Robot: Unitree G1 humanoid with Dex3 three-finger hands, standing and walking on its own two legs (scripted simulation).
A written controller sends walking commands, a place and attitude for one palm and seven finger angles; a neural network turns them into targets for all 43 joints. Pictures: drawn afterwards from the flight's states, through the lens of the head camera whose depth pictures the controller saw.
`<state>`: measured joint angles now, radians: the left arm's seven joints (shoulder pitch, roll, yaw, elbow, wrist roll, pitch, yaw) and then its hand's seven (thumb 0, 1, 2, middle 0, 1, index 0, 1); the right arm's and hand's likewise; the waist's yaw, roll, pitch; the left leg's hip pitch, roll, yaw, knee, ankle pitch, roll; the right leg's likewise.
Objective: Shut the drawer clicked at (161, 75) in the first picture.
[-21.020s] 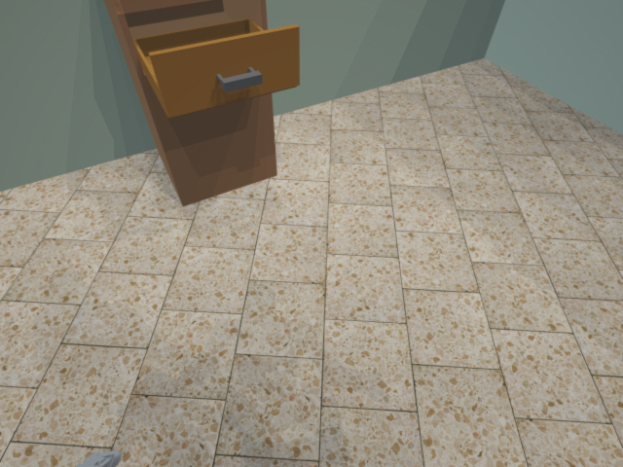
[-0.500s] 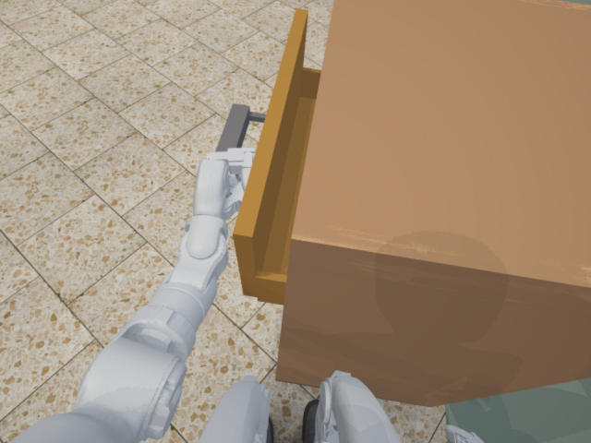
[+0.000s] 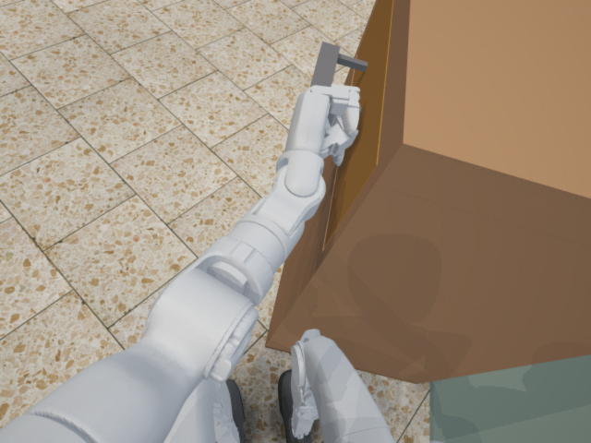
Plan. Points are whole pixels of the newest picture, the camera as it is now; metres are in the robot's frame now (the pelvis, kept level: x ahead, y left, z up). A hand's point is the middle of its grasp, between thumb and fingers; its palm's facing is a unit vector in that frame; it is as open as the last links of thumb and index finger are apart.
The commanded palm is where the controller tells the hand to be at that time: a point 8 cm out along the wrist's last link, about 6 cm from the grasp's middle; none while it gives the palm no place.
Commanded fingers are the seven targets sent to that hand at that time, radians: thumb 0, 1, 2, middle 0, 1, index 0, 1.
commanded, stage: relax the arm and regain balance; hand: left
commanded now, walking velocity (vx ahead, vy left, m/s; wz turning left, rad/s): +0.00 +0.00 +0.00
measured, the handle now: (339, 81) +0.57 -0.13 +0.12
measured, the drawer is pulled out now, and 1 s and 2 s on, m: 0.00 0.00 0.00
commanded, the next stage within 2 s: none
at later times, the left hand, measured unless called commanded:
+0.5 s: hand out of the picture +0.05 +0.32 +0.05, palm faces -0.20 -0.84 -0.51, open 16.3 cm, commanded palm none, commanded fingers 0.00 -0.50 0.30 -0.15 -0.30 -0.15 -0.30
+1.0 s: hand out of the picture +0.12 +0.25 +0.01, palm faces -0.27 -0.93 -0.25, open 16.7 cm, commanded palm none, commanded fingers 0.00 -0.50 0.30 -0.15 -0.30 -0.15 -0.30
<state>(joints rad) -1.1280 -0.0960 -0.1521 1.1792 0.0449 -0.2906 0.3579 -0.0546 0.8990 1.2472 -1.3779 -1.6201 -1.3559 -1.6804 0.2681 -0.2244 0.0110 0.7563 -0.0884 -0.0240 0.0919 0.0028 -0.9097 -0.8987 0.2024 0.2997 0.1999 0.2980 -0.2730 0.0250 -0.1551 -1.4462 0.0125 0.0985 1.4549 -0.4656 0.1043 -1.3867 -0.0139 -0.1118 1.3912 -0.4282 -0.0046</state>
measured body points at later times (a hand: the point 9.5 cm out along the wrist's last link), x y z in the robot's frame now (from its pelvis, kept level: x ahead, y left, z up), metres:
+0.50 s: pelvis +0.07 +0.07 +0.16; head +0.13 -0.04 +0.59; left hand +0.06 +0.36 +0.09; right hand +0.07 -0.16 -0.03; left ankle -0.02 +0.20 -0.56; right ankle -0.02 -0.05 -0.55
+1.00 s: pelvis +0.11 +0.08 +0.17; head +0.14 +0.03 +0.61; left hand +0.14 +0.30 +0.03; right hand -0.01 -0.09 +0.00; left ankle -0.02 +0.20 -0.56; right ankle -0.02 -0.05 -0.55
